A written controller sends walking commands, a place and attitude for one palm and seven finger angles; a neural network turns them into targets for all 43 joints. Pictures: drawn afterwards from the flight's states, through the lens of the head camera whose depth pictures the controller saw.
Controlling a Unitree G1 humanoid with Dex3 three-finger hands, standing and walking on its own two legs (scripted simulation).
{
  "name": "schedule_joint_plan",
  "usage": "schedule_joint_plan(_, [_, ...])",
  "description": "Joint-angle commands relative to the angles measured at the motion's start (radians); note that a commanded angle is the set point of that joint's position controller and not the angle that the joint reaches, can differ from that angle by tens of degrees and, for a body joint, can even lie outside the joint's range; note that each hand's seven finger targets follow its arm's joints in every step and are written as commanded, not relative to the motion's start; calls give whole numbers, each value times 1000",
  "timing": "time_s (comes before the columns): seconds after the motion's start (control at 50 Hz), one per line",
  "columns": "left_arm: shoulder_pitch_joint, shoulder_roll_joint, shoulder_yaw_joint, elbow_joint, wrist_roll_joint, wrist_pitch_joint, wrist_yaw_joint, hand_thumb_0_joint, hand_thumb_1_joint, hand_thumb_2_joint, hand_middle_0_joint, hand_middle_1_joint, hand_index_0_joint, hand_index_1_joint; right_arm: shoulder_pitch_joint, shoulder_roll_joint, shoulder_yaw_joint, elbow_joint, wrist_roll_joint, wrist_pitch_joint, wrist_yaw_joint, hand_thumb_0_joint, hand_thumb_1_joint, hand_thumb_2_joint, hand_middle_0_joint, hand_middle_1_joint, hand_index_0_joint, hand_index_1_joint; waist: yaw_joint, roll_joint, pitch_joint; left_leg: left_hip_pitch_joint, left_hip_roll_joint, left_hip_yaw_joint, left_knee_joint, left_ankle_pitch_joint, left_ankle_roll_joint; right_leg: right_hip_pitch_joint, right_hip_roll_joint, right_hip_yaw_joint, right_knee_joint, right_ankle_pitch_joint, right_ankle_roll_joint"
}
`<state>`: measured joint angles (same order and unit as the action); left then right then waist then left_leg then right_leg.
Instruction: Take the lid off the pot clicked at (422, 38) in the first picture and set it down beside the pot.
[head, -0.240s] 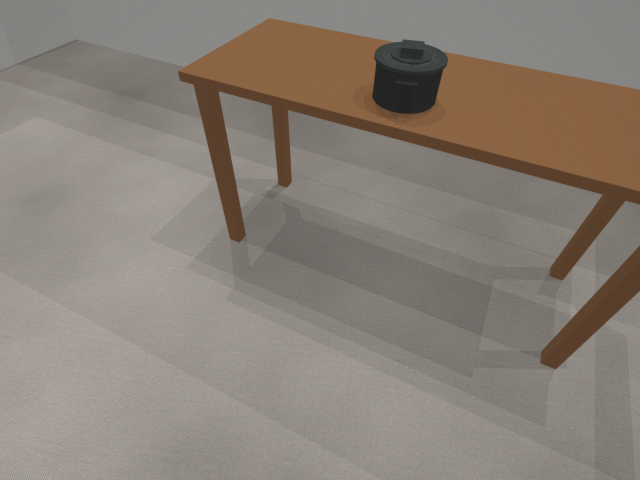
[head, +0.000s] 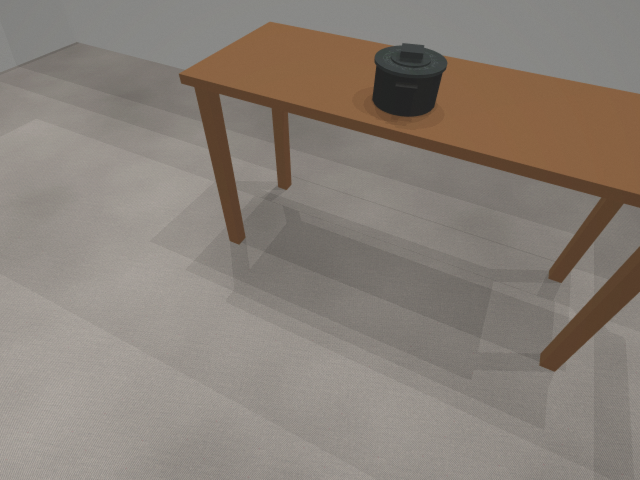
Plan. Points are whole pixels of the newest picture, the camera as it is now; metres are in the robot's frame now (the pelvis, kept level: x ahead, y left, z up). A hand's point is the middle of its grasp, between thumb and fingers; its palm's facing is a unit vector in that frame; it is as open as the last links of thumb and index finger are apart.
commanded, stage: look at it before walking up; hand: left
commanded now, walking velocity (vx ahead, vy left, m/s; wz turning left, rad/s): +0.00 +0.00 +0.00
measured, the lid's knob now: (412, 51) +1.05 -0.17 +0.10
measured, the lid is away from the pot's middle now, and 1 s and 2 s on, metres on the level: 0.00 0.00 0.00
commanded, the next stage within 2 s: walk to a spot facing it in 0.40 s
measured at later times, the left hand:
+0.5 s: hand out of the picture +0.06 +0.24 -0.16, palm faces -0.03 -0.94 -0.33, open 7.4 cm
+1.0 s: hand out of the picture +0.12 +0.21 -0.18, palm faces +0.04 -0.99 -0.16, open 7.3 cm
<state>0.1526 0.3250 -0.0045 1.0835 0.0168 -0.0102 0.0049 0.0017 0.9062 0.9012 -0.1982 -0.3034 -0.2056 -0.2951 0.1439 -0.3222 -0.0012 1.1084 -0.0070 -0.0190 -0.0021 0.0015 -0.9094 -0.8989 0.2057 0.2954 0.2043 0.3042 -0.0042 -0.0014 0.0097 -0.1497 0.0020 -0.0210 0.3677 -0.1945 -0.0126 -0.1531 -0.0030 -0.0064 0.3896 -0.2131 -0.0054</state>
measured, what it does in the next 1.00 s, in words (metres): walks ahead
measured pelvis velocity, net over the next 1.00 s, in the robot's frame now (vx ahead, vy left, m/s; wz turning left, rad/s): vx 0.12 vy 0.03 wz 0.05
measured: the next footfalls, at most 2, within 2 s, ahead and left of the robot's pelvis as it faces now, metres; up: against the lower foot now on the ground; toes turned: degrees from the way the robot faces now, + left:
right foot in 1.18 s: +0.37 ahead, -0.11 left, +0.00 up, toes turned -3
left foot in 1.48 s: +0.37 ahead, +0.13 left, +0.00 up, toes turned +4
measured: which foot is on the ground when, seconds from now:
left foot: down 0.00-1.00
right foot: down 0.00-0.78, up 0.80-1.00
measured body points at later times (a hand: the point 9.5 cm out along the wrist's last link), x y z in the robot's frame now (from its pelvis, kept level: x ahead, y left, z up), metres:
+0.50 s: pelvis +0.00 +0.00 +0.00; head +0.00 +0.00 +0.45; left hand +0.06 +0.29 -0.14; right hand +0.06 -0.29 -0.14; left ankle +0.00 +0.13 -0.75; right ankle +0.00 -0.11 -0.75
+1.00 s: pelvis +0.12 +0.03 +0.00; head +0.14 +0.04 +0.45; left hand +0.12 +0.26 -0.17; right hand +0.01 -0.17 -0.14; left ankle +0.02 +0.12 -0.75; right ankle +0.17 -0.10 -0.69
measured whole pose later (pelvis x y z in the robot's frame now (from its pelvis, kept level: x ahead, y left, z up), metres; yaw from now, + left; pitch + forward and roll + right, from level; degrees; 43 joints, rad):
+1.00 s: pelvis +0.12 +0.03 +0.00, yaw +3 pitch +1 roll +1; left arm 0.29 0.19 0.04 1.05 0.03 0.00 -0.02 0.01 0.92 0.90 -0.20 -0.30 -0.20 -0.29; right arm 0.52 -0.09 -0.01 1.16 -0.01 -0.09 -0.02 0.00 -0.91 -0.90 0.20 0.30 0.20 0.30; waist -0.03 -0.05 0.02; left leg -0.02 -0.03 0.06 0.29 -0.29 0.04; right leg -0.57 -0.10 -0.05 0.97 -0.26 0.00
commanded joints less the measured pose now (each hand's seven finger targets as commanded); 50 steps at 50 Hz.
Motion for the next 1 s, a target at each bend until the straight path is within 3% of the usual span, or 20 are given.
schedule_joint_plan(0.0, [-26,204,44,-62,-5,-19,10,0,900,900,-200,-300,-200,-300,-39,-193,-34,-59,-1,-23,-14,0,-900,-900,200,300,200,300,5,1,-34,1,111,-91,-54,130,36,9,-117,107,-69,115,-27])
schedule_joint_plan(0.48, [1,195,41,-50,-5,-19,11,0,900,900,-200,-300,-200,-300,-27,-182,-31,-46,1,-20,-14,0,-900,-900,200,300,200,300,7,-6,-27,13,112,-86,-61,125,34,7,-118,108,-83,117,-24])
schedule_joint_plan(0.5, [40,117,27,-32,-6,-10,13,0,900,900,-200,-300,-200,-300,10,-103,-12,-30,-4,-11,-11,0,-900,-900,200,300,200,300,6,-10,-46,10,105,-71,-45,64,26,18,-117,101,-80,36,-14])
schedule_joint_plan(0.52, [76,86,21,-22,-2,2,13,0,900,900,-200,-300,-200,-300,47,-65,-5,-17,-7,-1,-8,0,-900,-900,200,300,200,300,10,-18,-25,-23,87,-59,-28,-71,25,9,-110,106,-80,-129,-13])
schedule_joint_plan(0.56, [121,103,31,-20,4,13,4,0,900,900,-200,-300,-200,-300,74,-56,-11,-24,-14,8,-4,0,-900,-900,200,300,200,300,20,-56,56,-135,48,-46,14,-303,34,-30,-124,149,-113,-388,-35])
schedule_joint_plan(0.58, [141,114,40,-25,6,14,1,0,900,900,-200,-300,-200,-300,81,-49,-13,-34,-17,10,-2,0,-900,-900,200,300,200,300,28,-98,101,-206,24,-27,70,-338,34,-37,-147,191,-139,-471,-57])
schedule_joint_plan(0.6, [163,126,48,-30,6,13,0,0,900,900,-200,-300,-200,-300,90,-38,-15,-45,-18,9,-2,0,-900,-900,200,300,200,300,32,-141,112,-256,7,13,152,-314,31,-18,-192,237,-166,-520,-88])
schedule_joint_plan(0.64, [200,144,65,-41,2,1,3,0,900,900,-200,-300,-200,-300,112,-20,-23,-67,-15,-1,-1,0,-900,-900,200,300,200,300,30,-164,101,-284,17,54,286,-252,34,4,-282,315,-207,-537,-152])
schedule_joint_plan(0.66, [197,135,71,-47,4,-7,4,0,900,900,-200,-300,-200,-300,117,-11,-28,-75,-14,-7,1,0,-900,-900,200,300,200,300,20,-145,114,-277,37,60,300,-248,35,-30,-309,316,-210,-524,-173])
schedule_joint_plan(0.68, [179,122,73,-57,6,-12,5,0,900,900,-200,-300,-200,-300,140,2,-31,-76,-13,-12,5,0,-900,-900,200,300,200,300,1,-133,131,-233,48,67,267,-245,39,-79,-308,280,-188,-487,-177])
schedule_joint_plan(0.7, [152,107,73,-64,6,-13,4,0,900,900,-200,-300,-200,-300,194,20,-32,-66,-11,-19,7,0,-900,-900,200,300,200,300,-29,-104,129,-125,45,78,179,-219,43,-154,-277,206,-130,-451,-158])
schedule_joint_plan(0.72, [132,74,69,-74,4,-12,0,0,900,900,-200,-300,-200,-300,271,26,-32,-44,-10,-27,6,0,-900,-900,200,300,200,300,-55,-42,121,4,38,55,76,-211,51,-236,-197,110,-20,-397,-123])
schedule_joint_plan(0.74, [124,19,61,-89,-1,-11,-10,0,900,900,-200,-300,-200,-300,368,-27,-53,-16,-15,-32,-4,0,-900,-900,200,300,200,300,-88,142,132,112,140,-157,-42,-350,101,-382,-81,-1,205,-335,-68])
schedule_joint_plan(0.76, [60,-29,50,-134,2,-14,-11,0,900,900,-200,-300,-200,-300,492,-102,-75,11,-24,-39,-12,0,-900,-900,200,300,200,300,-130,340,162,159,342,-505,-228,-458,192,-561,21,-112,524,-339,-22])
schedule_joint_plan(0.78, [-6,-8,55,-166,13,-27,-6,0,900,900,-200,-300,-200,-300,507,-73,-64,12,-17,-40,-21,0,-900,-900,200,300,200,300,-115,209,212,135,386,-564,-260,-384,247,-646,-38,11,677,-298,-36])
schedule_joint_plan(0.8, [3,-19,59,-158,12,-34,-12,0,900,900,-200,-300,-200,-300,455,-33,-54,-3,-10,-46,-24,0,-900,-900,200,300,200,300,-80,84,218,115,371,-496,-251,-320,256,-664,-82,38,732,-213,-38])
schedule_joint_plan(0.84, [69,-32,61,-129,14,-37,-27,0,900,900,-200,-300,-200,-300,380,18,-42,-20,-3,-73,-28,0,-900,-900,200,300,200,300,-28,55,153,128,310,-319,-234,-92,232,-622,-118,27,723,-100,-14])
schedule_joint_plan(0.88, [83,-64,59,-126,10,-32,-30,0,900,900,-200,-300,-200,-300,398,38,-39,-2,0,-88,-34,0,-900,-900,200,300,200,300,-18,74,107,165,272,-200,-205,143,234,-602,-119,-2,685,-66,4])
schedule_joint_plan(0.94, [39,-93,57,-149,5,-29,-35,0,900,900,-200,-300,-200,-300,422,48,-42,20,1,-92,-39,0,-900,-900,200,300,200,300,-26,81,91,188,243,-107,-195,244,222,-586,-113,-46,550,-26,11])
schedule_joint_plan(0.98, [-12,-112,55,-173,1,-32,-36,0,900,900,-200,-300,-200,-300,425,60,-43,30,-2,-88,-38,0,-900,-900,200,300,200,300,-32,117,119,141,219,-44,-198,270,199,-522,-100,-84,405,23,7])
